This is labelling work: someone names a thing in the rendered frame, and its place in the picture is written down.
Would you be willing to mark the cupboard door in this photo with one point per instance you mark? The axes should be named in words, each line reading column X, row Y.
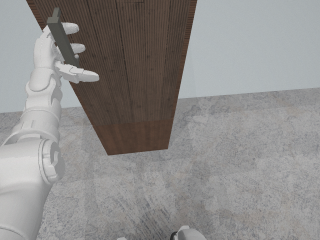
column 135, row 47

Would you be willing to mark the handle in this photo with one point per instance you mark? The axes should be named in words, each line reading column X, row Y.
column 57, row 30

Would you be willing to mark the right robot thigh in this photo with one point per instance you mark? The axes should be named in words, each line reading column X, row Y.
column 188, row 234

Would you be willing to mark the left robot hand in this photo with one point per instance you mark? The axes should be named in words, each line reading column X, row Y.
column 47, row 55

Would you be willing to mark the robot left forearm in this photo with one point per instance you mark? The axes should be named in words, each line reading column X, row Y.
column 41, row 115

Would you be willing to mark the robot right shin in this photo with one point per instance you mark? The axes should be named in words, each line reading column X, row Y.
column 183, row 227

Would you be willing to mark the left robot upper arm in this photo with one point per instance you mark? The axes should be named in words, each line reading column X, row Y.
column 28, row 171

